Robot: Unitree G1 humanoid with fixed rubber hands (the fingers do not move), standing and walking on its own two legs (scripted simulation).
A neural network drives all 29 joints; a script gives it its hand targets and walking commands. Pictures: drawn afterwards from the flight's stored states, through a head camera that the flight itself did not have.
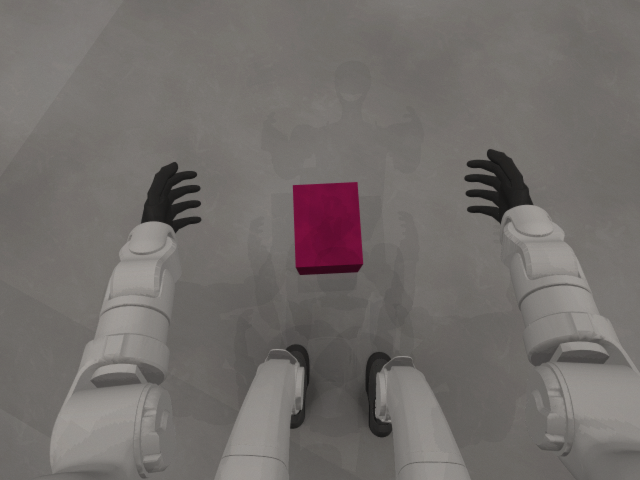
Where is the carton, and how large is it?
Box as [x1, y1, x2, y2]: [293, 182, 362, 274]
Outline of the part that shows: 357,182 293,185 295,261 296,268 300,274 357,271 361,266 362,253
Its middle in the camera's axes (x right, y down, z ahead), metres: +0.02 -0.03 +1.02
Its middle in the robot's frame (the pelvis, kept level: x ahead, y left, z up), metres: +0.52 +0.03 -0.62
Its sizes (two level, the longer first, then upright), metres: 0.206 0.161 0.159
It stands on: the floor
